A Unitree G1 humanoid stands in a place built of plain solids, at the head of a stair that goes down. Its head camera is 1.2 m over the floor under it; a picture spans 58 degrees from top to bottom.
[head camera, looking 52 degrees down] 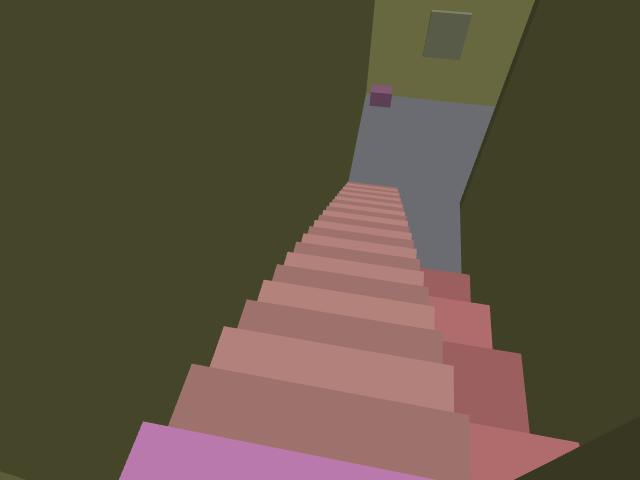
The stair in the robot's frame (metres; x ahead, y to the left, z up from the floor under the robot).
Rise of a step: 0.19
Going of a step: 0.23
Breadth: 0.90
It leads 10 degrees to the right of straight ahead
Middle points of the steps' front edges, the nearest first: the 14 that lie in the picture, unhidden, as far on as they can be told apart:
0.25 0.03 0.00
0.48 -0.02 -0.18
0.71 -0.06 -0.37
0.94 -0.10 -0.56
1.17 -0.14 -0.75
1.40 -0.18 -0.93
1.63 -0.23 -1.12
1.87 -0.27 -1.31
2.10 -0.31 -1.50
2.33 -0.35 -1.68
2.56 -0.39 -1.87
2.79 -0.44 -2.06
3.02 -0.48 -2.25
3.25 -0.52 -2.43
